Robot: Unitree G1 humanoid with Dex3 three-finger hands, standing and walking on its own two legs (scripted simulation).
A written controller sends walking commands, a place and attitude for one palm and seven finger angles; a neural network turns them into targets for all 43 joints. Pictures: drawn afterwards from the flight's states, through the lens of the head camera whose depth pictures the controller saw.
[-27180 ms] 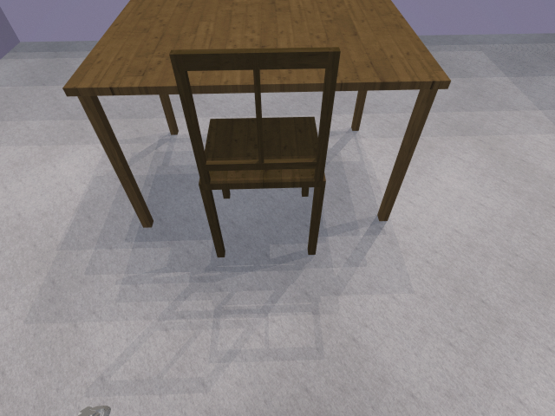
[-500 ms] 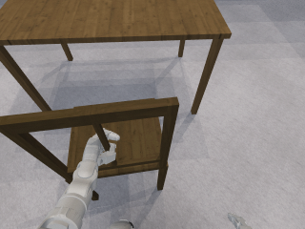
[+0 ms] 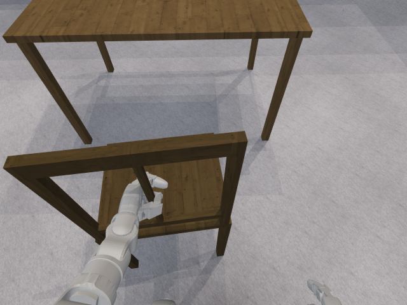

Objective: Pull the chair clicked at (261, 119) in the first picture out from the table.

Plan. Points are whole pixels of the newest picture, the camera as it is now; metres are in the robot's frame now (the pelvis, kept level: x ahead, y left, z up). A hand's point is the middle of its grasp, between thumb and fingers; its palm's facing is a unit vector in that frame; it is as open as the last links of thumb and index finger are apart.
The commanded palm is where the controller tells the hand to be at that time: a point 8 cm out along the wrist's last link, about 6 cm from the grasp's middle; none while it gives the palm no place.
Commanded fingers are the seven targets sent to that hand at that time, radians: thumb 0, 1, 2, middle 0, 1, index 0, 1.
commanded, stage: stop walking, hand still on the chair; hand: left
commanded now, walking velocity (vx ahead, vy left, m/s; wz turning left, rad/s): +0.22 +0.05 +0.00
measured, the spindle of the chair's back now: (150, 196) +0.35 +0.15 -0.07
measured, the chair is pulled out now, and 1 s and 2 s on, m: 0.53 0.58 0.58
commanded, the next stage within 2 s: open the thumb and straighten the fingers in 0.86 s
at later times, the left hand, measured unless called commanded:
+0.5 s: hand (154, 226) +0.27 +0.13 -0.06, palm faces -0.09 -0.98 -0.17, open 5.0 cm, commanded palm +0.26 +0.18 -0.04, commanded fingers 0.00 0.90 0.90 -0.50 -1.45 -0.50 -1.45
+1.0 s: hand (154, 225) +0.27 +0.12 -0.06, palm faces -0.02 -0.99 -0.16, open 5.0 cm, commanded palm +0.26 +0.18 -0.03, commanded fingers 0.00 0.54 0.73 -0.50 -1.45 -0.50 -1.45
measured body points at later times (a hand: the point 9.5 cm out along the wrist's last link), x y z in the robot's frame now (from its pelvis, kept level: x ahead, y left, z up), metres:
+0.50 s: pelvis +0.00 +0.02 +0.01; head +0.01 +0.02 +0.46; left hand +0.27 +0.18 -0.04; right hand +0.11 -0.22 -0.11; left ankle +0.02 +0.15 -0.73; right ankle +0.03 -0.12 -0.73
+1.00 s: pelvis +0.02 +0.01 +0.01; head +0.03 +0.00 +0.46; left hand +0.27 +0.18 -0.04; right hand +0.15 -0.24 -0.10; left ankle +0.02 +0.15 -0.73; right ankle +0.03 -0.12 -0.73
